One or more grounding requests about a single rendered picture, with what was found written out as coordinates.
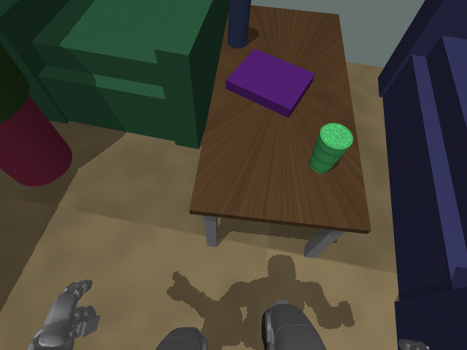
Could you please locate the coffee table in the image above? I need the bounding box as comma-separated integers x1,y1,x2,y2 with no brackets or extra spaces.
189,5,371,258

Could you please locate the potted plant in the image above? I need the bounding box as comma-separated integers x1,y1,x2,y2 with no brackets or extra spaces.
0,43,72,187

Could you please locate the armchair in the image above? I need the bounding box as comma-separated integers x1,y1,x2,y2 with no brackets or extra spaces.
0,0,229,149

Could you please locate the left robot arm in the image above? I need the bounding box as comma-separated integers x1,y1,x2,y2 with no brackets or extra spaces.
28,322,74,350

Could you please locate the left robot hand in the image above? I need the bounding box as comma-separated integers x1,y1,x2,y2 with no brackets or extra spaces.
44,280,100,339

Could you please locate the sofa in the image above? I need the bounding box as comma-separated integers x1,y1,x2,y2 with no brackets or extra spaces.
378,0,467,350

